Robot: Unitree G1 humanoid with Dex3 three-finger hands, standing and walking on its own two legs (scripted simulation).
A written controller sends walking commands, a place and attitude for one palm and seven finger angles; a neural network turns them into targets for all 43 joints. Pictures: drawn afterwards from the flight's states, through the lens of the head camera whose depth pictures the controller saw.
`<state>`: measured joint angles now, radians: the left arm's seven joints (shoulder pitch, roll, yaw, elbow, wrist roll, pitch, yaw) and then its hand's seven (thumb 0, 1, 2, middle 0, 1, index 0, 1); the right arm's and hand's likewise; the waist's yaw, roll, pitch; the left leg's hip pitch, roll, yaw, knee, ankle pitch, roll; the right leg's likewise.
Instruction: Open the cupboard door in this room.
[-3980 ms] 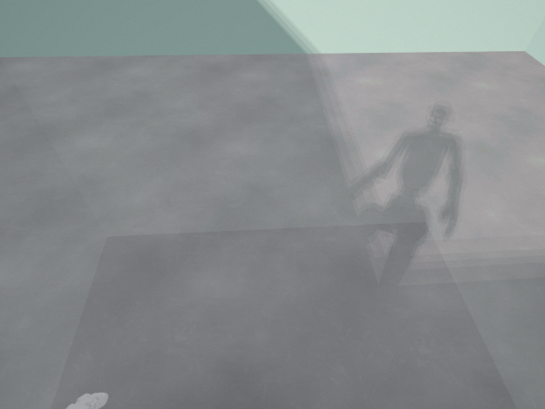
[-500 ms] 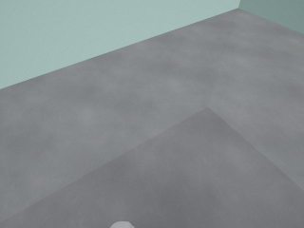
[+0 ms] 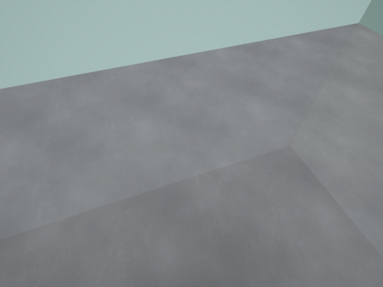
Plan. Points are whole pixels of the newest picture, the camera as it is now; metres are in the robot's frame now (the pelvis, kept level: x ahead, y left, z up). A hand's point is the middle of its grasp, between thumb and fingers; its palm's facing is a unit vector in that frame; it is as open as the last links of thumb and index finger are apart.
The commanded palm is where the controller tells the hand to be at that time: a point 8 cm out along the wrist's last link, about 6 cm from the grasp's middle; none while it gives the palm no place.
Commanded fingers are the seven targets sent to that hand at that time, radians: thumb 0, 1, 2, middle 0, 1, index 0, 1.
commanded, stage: turn or walk to find it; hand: left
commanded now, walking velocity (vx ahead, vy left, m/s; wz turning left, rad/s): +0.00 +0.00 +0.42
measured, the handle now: out of the picture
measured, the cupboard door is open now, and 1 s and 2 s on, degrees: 0 0 0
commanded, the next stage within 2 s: none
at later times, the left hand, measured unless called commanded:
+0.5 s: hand out of the picture -0.03 +0.21 -0.18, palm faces +0.27 -0.94 -0.23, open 7.4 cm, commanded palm none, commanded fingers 0.00 0.90 0.90 -0.20 -0.30 -0.20 -0.30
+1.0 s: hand out of the picture -0.04 +0.19 -0.15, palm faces +0.43 -0.86 -0.28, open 7.4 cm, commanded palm none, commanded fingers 0.00 0.90 0.90 -0.20 -0.30 -0.20 -0.30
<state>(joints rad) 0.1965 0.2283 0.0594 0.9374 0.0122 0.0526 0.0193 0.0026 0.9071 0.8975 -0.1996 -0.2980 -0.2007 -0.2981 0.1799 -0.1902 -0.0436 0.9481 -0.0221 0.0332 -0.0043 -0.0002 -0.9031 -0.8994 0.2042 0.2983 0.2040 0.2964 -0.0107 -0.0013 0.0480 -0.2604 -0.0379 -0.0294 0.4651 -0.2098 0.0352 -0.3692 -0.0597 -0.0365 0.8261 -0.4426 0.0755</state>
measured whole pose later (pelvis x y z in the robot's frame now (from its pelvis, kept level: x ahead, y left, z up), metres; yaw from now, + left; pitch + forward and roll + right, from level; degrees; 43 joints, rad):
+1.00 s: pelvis -0.05 -0.02 -0.01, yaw +25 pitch -1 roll +1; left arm 0.19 0.17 0.03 0.89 0.02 0.01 0.02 0.00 0.90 0.90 -0.20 -0.30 -0.20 -0.30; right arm 0.22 -0.24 -0.08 0.96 -0.02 0.08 0.01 0.00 -0.91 -0.90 0.20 0.30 0.20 0.30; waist -0.02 0.05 0.05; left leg -0.44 -0.05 -0.06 0.93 -0.43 -0.01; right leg -0.25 -0.06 -0.11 0.57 -0.29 -0.02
